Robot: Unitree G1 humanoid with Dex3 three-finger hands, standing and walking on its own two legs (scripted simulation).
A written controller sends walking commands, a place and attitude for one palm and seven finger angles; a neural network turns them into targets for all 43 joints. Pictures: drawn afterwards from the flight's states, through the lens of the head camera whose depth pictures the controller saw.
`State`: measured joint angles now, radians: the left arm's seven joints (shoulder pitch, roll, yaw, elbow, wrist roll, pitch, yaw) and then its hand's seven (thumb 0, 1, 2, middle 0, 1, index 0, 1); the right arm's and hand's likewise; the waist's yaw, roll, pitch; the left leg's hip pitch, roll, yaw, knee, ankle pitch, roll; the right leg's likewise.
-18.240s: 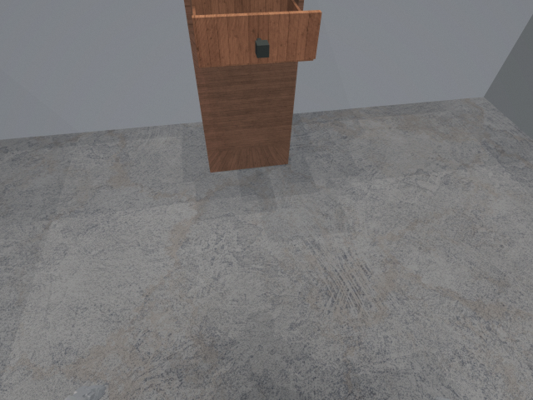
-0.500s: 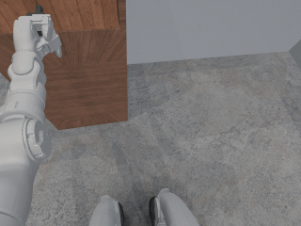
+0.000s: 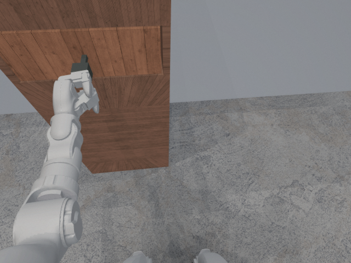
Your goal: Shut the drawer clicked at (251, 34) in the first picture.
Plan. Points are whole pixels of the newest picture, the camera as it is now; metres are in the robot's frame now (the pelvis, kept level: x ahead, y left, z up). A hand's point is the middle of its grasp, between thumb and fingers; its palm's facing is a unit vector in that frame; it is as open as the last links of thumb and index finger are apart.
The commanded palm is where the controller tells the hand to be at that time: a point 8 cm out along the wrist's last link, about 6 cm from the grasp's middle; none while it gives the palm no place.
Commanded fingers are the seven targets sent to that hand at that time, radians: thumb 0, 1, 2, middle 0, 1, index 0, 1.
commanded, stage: draw the hand back to the body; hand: left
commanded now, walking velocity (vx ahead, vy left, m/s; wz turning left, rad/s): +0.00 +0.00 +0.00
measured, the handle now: (83, 68) +0.56 +0.20 +0.08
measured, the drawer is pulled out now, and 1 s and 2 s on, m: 0.00 0.00 0.00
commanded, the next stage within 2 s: step back with the hand held close in 1.30 s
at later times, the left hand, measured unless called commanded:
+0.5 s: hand (52, 147) +0.32 +0.19 +0.14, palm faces +0.14 -0.98 -0.15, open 3.3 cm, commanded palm +0.28 +0.24 +0.15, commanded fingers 0.00 0.90 0.90 -1.40 -1.60 -1.40 -1.60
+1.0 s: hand out of the picture +0.20 +0.22 +0.19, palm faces +0.38 -0.85 -0.36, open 3.3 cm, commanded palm +0.14 +0.26 +0.21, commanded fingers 0.00 0.90 0.90 -1.40 -1.60 -1.40 -1.60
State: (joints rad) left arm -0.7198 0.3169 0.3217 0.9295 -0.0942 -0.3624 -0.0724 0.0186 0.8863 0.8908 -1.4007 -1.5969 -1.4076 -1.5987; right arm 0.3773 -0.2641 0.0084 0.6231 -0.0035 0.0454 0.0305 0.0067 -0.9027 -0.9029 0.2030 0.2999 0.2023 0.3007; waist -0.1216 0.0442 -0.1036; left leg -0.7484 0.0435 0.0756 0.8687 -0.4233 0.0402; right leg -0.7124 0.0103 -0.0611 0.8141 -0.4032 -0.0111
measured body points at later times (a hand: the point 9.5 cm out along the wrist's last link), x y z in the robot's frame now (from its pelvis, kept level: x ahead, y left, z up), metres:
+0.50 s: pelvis +0.00 -0.01 +0.03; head +0.02 -0.03 +0.48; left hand +0.30 +0.25 +0.15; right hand +0.20 -0.24 -0.05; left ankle -0.01 +0.09 -0.70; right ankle -0.01 -0.12 -0.70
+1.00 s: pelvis +0.00 -0.02 +0.05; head -0.02 -0.05 +0.50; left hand +0.17 +0.26 +0.21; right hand +0.19 -0.23 -0.05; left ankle -0.01 +0.09 -0.70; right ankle -0.01 -0.12 -0.70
